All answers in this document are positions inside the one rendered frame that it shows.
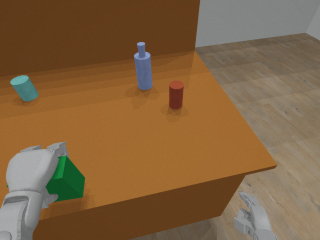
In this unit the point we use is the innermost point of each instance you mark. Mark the table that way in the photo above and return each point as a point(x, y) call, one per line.
point(147, 167)

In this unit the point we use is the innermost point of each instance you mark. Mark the robot right hand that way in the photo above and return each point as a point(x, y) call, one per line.
point(248, 222)

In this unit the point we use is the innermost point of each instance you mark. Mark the right robot forearm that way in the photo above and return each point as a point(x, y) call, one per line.
point(264, 234)

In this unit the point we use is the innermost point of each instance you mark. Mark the robot left hand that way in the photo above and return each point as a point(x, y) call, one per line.
point(32, 169)

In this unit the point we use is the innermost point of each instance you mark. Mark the sponge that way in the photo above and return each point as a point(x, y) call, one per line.
point(67, 181)

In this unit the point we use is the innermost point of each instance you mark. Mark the left robot forearm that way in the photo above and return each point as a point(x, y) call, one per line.
point(19, 214)

